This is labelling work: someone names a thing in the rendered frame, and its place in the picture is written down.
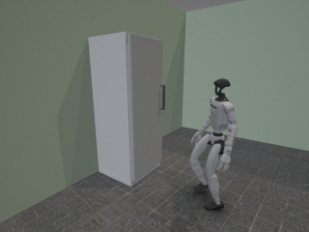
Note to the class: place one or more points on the fridge door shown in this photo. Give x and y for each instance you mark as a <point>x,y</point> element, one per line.
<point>145,74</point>

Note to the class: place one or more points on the left robot upper arm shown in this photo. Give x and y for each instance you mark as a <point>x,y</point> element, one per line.
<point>229,109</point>

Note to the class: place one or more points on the left robot forearm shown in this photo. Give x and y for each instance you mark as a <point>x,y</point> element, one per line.
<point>230,140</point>

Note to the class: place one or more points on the right robot forearm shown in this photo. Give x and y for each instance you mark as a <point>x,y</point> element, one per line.
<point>205,126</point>

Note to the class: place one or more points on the handle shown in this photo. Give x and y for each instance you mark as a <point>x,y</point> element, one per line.
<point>163,97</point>

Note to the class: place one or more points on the right robot thigh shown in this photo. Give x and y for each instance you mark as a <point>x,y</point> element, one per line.
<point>199,149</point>

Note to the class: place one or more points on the right robot hand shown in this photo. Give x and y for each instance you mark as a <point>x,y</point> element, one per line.
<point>198,135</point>

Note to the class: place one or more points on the robot right shin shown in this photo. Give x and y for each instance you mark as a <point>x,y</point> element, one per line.
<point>199,173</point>

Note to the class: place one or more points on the left robot hand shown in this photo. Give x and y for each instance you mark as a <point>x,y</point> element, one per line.
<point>225,158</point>

